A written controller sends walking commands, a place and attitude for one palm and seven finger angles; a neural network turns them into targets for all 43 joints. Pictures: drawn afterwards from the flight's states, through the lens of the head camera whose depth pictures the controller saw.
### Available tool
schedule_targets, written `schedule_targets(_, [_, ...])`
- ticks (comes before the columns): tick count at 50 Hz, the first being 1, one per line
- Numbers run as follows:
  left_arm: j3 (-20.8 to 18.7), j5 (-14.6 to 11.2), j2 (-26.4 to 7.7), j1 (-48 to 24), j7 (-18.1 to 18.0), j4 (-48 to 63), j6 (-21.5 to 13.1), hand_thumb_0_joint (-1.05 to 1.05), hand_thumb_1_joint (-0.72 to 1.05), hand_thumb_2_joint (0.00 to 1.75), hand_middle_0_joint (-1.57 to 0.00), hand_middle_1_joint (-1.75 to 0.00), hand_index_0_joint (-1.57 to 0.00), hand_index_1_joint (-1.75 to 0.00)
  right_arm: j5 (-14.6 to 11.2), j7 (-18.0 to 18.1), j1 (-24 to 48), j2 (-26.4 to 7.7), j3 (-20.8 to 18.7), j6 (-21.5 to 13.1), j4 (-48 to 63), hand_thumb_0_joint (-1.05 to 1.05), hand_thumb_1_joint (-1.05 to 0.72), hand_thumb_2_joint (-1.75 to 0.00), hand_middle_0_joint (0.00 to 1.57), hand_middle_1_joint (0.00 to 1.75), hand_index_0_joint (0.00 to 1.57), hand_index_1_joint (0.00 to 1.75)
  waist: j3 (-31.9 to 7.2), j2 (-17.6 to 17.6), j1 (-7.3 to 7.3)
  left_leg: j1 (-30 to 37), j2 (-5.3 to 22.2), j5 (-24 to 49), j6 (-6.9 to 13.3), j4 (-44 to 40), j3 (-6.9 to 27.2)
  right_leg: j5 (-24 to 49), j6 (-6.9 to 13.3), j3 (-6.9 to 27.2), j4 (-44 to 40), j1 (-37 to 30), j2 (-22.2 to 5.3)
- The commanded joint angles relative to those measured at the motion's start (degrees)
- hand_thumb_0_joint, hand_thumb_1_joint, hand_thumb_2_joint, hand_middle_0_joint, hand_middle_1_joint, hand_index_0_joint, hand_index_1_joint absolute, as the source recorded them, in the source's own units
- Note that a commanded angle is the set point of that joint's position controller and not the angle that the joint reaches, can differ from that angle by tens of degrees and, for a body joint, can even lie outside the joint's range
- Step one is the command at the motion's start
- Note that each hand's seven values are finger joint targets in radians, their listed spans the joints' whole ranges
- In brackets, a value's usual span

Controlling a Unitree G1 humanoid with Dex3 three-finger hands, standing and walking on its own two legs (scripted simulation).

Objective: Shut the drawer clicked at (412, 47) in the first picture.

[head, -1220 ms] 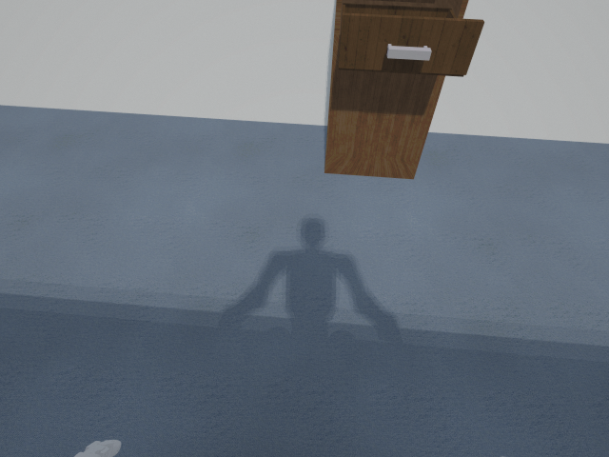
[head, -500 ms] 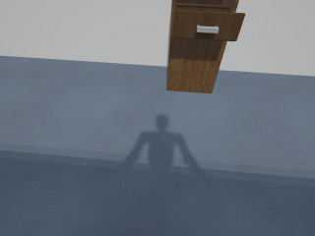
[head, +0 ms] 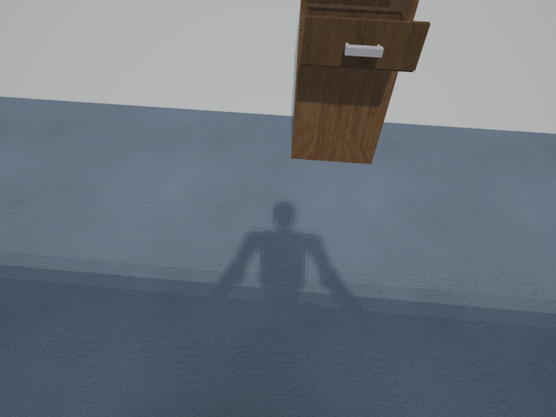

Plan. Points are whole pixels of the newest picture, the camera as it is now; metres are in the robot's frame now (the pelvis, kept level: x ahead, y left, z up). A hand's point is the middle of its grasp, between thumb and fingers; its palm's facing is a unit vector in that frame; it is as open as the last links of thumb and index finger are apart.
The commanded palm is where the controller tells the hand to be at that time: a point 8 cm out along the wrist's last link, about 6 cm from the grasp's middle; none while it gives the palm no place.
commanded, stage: look at it before walking up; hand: left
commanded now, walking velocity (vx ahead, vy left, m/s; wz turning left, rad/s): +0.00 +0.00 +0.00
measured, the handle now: (363, 48) +1.26 -0.22 +0.00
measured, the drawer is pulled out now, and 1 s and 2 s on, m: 0.30 0.30 0.30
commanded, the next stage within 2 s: walk to a spot facing it in 0.22 s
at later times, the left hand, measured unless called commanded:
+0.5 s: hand out of the picture +0.07 +0.23 -0.17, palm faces -0.05 -0.96 -0.29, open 7.4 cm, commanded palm none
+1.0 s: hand out of the picture +0.13 +0.17 -0.17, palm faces -0.18 -0.97 -0.18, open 7.4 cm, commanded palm none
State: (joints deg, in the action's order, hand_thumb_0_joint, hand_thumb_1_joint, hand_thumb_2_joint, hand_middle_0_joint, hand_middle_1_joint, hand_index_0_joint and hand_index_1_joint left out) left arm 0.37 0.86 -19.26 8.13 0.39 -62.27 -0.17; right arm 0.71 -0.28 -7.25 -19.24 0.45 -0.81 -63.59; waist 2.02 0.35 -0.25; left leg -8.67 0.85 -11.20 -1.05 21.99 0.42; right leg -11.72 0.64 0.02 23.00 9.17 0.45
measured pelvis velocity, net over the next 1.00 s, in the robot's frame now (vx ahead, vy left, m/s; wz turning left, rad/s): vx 0.16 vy -0.02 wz -0.29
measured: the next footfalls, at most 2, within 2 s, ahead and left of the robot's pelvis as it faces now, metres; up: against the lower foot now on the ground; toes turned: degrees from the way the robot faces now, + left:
left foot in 1.08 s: +0.37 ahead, +0.07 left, +0.00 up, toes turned -15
right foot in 1.62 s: +0.44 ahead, -0.26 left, +0.00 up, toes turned -47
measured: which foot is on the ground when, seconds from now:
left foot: down 0.00-0.64, up 0.66-1.00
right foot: down 0.00-1.00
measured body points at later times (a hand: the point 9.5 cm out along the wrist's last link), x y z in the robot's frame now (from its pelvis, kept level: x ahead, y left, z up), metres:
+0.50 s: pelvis +0.02 +0.00 -0.01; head +0.02 +0.00 +0.44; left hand +0.07 +0.28 -0.15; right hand +0.08 -0.28 -0.14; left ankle +0.01 +0.13 -0.74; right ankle +0.01 -0.11 -0.74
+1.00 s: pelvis +0.16 -0.02 -0.01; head +0.20 -0.02 +0.44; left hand +0.14 +0.22 -0.15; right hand +0.23 -0.28 -0.14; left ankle +0.30 +0.09 -0.70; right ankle +0.03 -0.10 -0.74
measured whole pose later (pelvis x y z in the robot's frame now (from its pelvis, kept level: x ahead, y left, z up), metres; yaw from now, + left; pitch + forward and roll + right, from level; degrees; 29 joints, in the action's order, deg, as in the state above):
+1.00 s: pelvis +0.16 -0.02 -0.01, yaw -17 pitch +1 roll +0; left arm -2.4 1.9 -8.8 26.5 0.1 -60.5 -2.5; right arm 0.9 -1.7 -5.4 -10.6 -2.8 -1.1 -53.1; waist 3.3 0.4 -3.7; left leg -33.9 5.8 -11.7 -3.3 47.4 -2.9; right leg -19.6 2.3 6.3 20.5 1.6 3.2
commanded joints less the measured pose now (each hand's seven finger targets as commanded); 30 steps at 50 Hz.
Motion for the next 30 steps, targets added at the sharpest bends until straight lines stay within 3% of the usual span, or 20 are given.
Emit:
schedule_targets(1, [-2.3,-0.2,-12.0,-2.3,-0.9,3.8,-1.4,0.0,0.9,0.9,-0.2,-0.3,-0.2,-0.3,-0.2,0.9,2.7,-11.5,-2.4,-1.0,3.3,0.0,-0.9,-0.9,0.2,0.3,0.2,0.3,-2.8,-0.2,0.17,0.2,5.6,4.0,2.4,-3.5,5.2,1.8,1.3,7.1,-5.5,1.1,-7.3])
schedule_targets(16, [-2.3,-0.2,-12.0,-2.2,-1.0,3.5,-1.4,0.0,0.9,0.9,-0.2,-0.3,-0.2,-0.3,-0.3,1.0,3.1,-11.8,-2.3,-1.2,3.2,0.0,-0.9,-0.9,0.2,0.3,0.2,0.3,-4.1,-0.3,0.04,1.5,6.0,7.4,2.4,-3.8,5.3,6.7,1.1,6.2,-4.8,-1.0,-7.4])
schedule_targets(18, [-1.2,-0.3,-6.5,0.8,-1.1,2.2,-0.4,0.0,0.9,0.9,-0.2,-0.3,-0.2,-0.3,0.2,1.0,0.2,-6.3,-1.1,-0.5,2.0,0.0,-0.9,-0.9,0.2,0.3,0.2,0.3,-4.7,-0.2,0.1,2.6,6.0,3.5,1.4,-2.3,3.2,2.7,0.6,6.6,-4.2,0.0,-6.7])
schedule_targets(19, [-1.2,-0.1,-5.3,2.2,-0.9,2.2,0.3,0.0,0.9,0.9,-0.2,-0.3,-0.2,-0.3,0.3,0.9,-1.5,-5.0,-1.1,-0.1,1.9,0.0,-0.9,-0.9,0.2,0.3,0.2,0.3,-3.9,-0.3,0.19,2.2,6.0,-1.9,1.3,-1.6,2.6,-3.2,0.7,7.2,-3.6,1.8,-5.9])
schedule_targets(22, [-2.1,0.3,-5.4,3.3,0.1,4.4,1.3,0.0,0.9,0.9,-0.2,-0.3,-0.2,-0.3,0.6,0.9,-3.1,-6.4,-2.1,0.5,3.5,0.0,-0.9,-0.9,0.2,0.3,0.2,0.3,2.9,-1.4,0.2,-2.6,7.4,-17.8,2.5,-3.2,3.6,-16.1,1.4,8.1,-1.2,8.8,-3.1])
schedule_targets(25, [-2.9,0.5,-3.7,5.4,0.9,6.9,0.9,0.0,0.9,0.9,-0.2,-0.3,-0.2,-0.3,0.5,1.1,-5.5,-8.5,-3.7,0.0,5.4,0.0,-0.9,-0.9,0.2,0.3,0.2,0.3,4.2,-6.0,0.8,-0.6,12.5,-24.0,5.9,-6.0,9.1,-16.0,1.3,4.8,9.0,15.3,0.6])
schedule_targets(26, [-3.1,0.4,-2.3,5.8,1.1,7.8,0.6,0.0,0.9,0.9,-0.2,-0.3,-0.2,-0.3,0.3,1.3,-6.3,-9.1,-4.3,-0.4,5.9,0.0,-0.9,-0.9,0.2,0.3,0.2,0.3,3.7,-9.2,0.78,1.0,16.1,-22.0,7.9,-7.1,11.6,-13.1,0.8,1.2,14.8,17.0,1.7])
schedule_targets(27, [-3.2,0.5,-1.2,5.0,1.4,8.7,0.4,0.0,0.9,0.9,-0.2,-0.3,-0.2,-0.3,0.3,1.3,-7.0,-9.1,-4.7,-0.8,6.2,0.0,-0.9,-0.9,0.2,0.3,0.2,0.3,3.3,-10.9,1.13,2.8,18.6,-16.8,9.7,-7.2,11.4,-14.3,0.2,-1.1,18.8,18.7,0.7])
schedule_targets(28, [-3.5,0.5,-0.6,4.0,1.6,9.5,0.0,0.0,0.9,0.9,-0.2,-0.3,-0.2,-0.3,0.4,1.3,-7.9,-8.3,-4.9,-1.2,6.3,0.0,-0.9,-0.9,0.2,0.3,0.2,0.3,2.9,-10.3,1.58,3.8,19.3,-9.9,10.5,-5.6,10.3,-16.3,0.0,-1.4,19.2,19.0,-0.7])
schedule_targets(29, [-3.7,0.4,-0.3,4.7,1.8,9.7,-0.3,0.0,0.9,0.9,-0.2,-0.3,-0.2,-0.3,0.4,1.4,-7.7,-7.6,-4.9,-1.4,6.4,0.0,-0.9,-0.9,0.2,0.3,0.2,0.3,2.6,-9.3,0.82,2.2,19.4,-4.8,10.1,-2.9,7.7,-16.1,0.1,-1.9,17.5,16.3,-1.5])
schedule_targets(30, [-4.0,0.5,0.8,8.4,1.9,8.7,-0.5,0.0,0.9,0.9,-0.2,-0.3,-0.2,-0.3,0.5,1.4,-6.1,-7.0,-4.8,-1.4,6.7,0.0,-0.9,-0.9,0.2,0.3,0.2,0.3,1.9,-7.7,-1.31,-1.0,17.3,-1.6,8.2,2.7,3.1,-12.7,0.4,-3.4,13.0,9.9,-1.1])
